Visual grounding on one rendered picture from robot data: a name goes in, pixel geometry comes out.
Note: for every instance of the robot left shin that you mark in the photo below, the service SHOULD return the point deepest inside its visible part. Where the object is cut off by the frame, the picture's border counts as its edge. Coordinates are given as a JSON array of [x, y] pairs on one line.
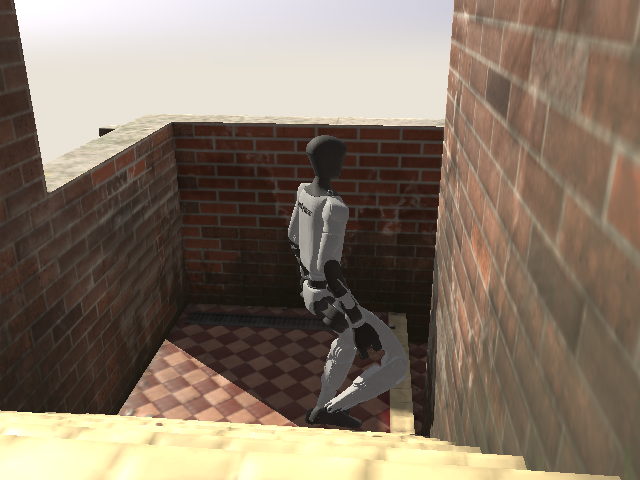
[[333, 377]]

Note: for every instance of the right robot forearm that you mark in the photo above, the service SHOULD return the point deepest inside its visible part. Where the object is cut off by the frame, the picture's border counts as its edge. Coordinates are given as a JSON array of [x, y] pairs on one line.
[[353, 314]]

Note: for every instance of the robot left foot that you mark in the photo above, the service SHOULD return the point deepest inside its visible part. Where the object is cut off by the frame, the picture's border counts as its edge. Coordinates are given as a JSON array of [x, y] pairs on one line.
[[310, 410]]

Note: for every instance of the left robot forearm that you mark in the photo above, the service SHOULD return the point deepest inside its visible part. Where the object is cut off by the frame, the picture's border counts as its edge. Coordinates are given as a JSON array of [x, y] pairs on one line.
[[303, 270]]

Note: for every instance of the right robot hand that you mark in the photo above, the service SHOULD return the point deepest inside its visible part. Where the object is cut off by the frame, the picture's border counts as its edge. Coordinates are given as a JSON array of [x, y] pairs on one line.
[[365, 336]]

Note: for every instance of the robot right upper arm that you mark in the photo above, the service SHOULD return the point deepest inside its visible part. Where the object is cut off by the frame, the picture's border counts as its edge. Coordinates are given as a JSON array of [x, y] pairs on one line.
[[335, 216]]

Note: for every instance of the robot left upper arm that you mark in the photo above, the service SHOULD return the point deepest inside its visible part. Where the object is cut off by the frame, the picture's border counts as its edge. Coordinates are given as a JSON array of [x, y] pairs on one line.
[[293, 230]]

